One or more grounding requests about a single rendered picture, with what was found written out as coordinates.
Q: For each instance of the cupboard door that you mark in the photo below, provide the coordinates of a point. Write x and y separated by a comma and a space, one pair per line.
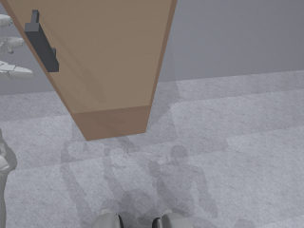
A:
108, 50

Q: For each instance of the robot left upper arm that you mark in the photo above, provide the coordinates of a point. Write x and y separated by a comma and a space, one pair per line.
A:
8, 162

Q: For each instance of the robot left thigh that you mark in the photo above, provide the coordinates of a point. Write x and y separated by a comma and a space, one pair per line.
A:
108, 220

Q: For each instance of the handle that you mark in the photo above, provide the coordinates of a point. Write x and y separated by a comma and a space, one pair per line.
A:
39, 41

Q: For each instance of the robot right thigh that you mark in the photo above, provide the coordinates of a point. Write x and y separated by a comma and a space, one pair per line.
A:
173, 220

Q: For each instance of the left robot hand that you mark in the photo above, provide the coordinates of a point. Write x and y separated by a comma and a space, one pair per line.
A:
7, 72

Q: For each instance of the robot thigh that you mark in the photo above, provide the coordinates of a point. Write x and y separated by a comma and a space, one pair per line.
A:
173, 220
108, 220

